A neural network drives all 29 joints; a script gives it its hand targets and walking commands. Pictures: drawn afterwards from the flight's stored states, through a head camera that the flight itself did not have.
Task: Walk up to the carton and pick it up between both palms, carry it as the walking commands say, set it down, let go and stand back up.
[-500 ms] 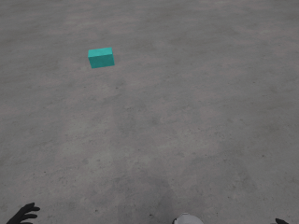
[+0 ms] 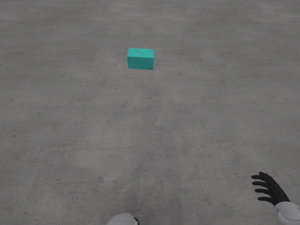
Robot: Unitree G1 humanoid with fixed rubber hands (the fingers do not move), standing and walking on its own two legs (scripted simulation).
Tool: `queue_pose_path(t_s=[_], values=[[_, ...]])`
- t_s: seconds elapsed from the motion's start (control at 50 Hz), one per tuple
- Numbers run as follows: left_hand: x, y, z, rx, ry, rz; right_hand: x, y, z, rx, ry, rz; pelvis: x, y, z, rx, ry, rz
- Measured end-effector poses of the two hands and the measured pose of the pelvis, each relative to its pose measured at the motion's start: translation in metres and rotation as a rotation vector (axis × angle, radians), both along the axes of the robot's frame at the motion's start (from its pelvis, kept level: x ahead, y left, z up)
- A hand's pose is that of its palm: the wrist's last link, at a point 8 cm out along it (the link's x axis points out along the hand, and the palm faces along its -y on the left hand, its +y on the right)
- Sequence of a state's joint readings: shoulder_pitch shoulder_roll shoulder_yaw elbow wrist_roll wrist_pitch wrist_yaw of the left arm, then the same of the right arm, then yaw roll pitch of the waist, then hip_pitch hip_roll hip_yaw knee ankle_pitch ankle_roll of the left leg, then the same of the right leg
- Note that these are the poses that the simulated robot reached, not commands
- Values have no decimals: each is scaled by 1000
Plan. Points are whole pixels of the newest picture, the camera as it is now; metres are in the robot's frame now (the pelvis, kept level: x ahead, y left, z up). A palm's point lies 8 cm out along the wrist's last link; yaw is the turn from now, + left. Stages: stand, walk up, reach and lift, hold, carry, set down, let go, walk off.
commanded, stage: walk up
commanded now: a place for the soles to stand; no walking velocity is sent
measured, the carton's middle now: (141, 58) +1.67 +0.24 -0.69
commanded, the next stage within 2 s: none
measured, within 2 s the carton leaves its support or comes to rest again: neither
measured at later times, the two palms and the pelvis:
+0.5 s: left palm (52, 128) +0.36 +0.36 -0.03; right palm (257, 150) +0.38 -0.32 -0.09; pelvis +0.27 +0.00 +0.01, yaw +1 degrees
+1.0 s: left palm (71, 79) +0.64 +0.41 -0.07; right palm (230, 103) +0.56 -0.26 -0.07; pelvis +0.52 +0.09 +0.01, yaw -2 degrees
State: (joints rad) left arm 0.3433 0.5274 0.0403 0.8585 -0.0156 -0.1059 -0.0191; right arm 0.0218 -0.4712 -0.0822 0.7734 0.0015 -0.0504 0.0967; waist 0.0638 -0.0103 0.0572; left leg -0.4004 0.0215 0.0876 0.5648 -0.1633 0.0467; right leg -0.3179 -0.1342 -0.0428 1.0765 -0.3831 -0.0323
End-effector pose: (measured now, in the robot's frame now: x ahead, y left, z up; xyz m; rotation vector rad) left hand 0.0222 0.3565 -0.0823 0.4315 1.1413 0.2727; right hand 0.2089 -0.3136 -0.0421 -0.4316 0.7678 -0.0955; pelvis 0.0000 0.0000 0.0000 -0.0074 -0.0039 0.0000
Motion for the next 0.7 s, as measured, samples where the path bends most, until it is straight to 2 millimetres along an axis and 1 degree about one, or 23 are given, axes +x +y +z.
queue_pose_path(t_s=[0.1,0.18,0.24,0.28,0.3,0.32,0.34,0.38,0.44,0.52,0.58,0.62,0.66,0.7], values=[[91,-11,1,-53,-18,-91,-20,-11,-8,-15,113,-112,55,7,10,22,3,-12],[168,-16,9,-52,-44,-153,-30,-24,-19,-14,197,-190,100,9,11,37,-1,-24],[233,-21,17,-35,-91,-191,-24,-32,-31,-2,244,-238,137,5,7,44,-4,-34],[277,-24,22,-13,-138,-211,-11,-37,-43,6,265,-257,163,1,1,42,-4,-34],[297,-25,24,5,-171,-218,-1,-39,-50,8,274,-256,176,-3,-4,39,-6,-28],[313,-24,26,21,-203,-215,11,-39,-56,11,281,-250,187,-5,-8,30,-8,-24],[325,-24,29,34,-229,-208,25,-37,-60,16,283,-238,196,-6,-9,22,-11,-21],[338,-19,37,49,-254,-178,59,-31,-62,23,273,-207,215,-6,-7,6,-18,-9],[343,-8,45,69,-239,-130,115,-21,-56,34,236,-156,244,-2,0,-12,-18,7],[339,13,47,77,-173,-78,189,-7,-41,37,199,-85,282,7,7,-17,-16,14],[340,33,41,74,-112,-41,245,6,-28,28,163,-45,313,19,8,-23,-17,13],[346,47,34,70,-77,-20,282,16,-20,16,136,-26,335,30,6,-29,-18,12],[359,63,23,64,-50,-6,317,28,-15,-4,107,-13,359,43,1,-34,-16,13],[378,76,9,55,-26,-7,347,38,-12,-35,71,-14,381,58,-7,-25,-19,9]])
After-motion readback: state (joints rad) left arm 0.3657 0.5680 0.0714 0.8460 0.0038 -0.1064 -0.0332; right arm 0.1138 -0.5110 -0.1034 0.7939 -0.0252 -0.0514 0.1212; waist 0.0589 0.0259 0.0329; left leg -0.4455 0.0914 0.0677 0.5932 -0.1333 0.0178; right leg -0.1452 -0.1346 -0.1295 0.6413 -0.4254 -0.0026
